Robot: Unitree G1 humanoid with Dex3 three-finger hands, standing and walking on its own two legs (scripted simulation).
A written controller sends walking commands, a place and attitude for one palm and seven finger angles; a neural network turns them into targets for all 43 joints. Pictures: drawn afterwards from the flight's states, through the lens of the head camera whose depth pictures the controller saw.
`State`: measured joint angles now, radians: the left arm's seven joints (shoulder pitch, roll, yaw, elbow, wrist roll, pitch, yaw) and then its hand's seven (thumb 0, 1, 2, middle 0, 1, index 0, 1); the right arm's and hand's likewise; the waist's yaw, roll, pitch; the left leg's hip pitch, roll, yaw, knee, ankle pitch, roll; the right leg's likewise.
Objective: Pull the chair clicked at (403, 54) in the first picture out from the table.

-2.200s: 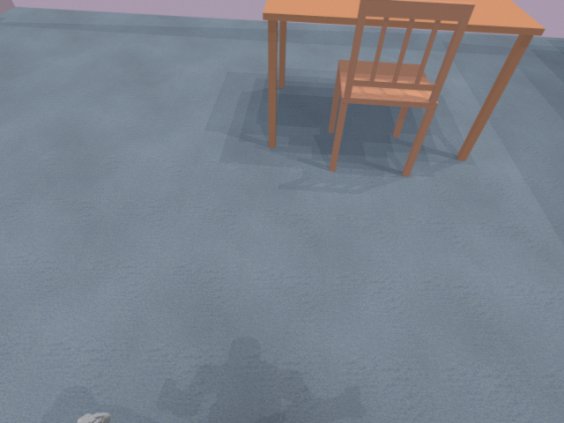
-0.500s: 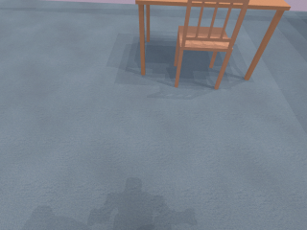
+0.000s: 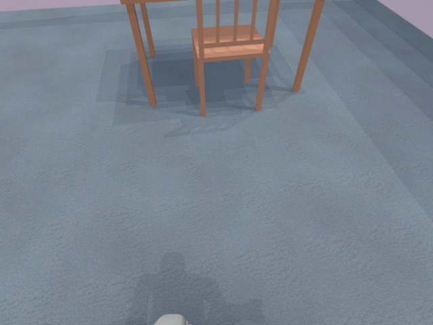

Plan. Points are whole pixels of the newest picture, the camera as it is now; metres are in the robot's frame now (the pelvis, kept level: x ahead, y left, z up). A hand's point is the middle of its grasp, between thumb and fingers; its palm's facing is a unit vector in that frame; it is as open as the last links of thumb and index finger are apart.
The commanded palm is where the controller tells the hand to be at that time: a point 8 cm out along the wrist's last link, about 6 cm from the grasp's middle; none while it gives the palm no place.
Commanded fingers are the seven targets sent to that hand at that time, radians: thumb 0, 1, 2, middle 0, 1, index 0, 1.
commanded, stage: walk to a spot facing it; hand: left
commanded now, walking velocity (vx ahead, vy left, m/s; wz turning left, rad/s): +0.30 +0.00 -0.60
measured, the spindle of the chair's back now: (236, 16) +1.57 +0.04 -0.12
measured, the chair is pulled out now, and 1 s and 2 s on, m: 0.00 0.00 0.00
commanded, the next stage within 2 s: none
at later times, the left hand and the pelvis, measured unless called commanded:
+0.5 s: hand (136, 262) +0.27 +0.23 -0.17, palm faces -0.29 -0.94 -0.17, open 7.4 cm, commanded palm none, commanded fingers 0.00 0.90 0.90 -0.20 -0.30 -0.20 -0.30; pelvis +0.12 +0.06 +0.00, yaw -19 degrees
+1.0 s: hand (198, 199) +0.46 +0.10 -0.18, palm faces -0.45 -0.87 -0.21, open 7.1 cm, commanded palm none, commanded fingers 0.00 0.90 0.90 -0.20 -0.30 -0.20 -0.30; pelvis +0.31 -0.04 -0.01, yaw -28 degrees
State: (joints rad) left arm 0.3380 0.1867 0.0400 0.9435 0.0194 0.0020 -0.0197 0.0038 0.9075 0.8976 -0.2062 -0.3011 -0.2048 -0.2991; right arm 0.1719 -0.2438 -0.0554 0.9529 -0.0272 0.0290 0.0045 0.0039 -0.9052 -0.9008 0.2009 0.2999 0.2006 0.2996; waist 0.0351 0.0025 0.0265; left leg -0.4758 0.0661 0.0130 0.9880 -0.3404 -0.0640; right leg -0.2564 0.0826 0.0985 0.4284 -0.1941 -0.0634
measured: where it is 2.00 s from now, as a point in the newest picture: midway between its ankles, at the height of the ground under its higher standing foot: (284, 227)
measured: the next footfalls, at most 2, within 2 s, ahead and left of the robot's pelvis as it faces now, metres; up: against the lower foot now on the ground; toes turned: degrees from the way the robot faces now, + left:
left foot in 0.20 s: +0.09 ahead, +0.15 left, +0.00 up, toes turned -5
right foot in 0.72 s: +0.29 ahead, -0.14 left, +0.00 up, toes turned -33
